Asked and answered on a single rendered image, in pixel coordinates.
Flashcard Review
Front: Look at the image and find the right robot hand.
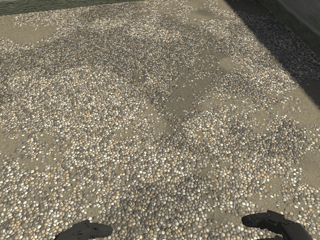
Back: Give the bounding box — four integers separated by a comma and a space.
241, 210, 313, 240

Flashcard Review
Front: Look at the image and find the left robot hand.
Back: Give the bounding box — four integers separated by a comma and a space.
54, 219, 113, 240

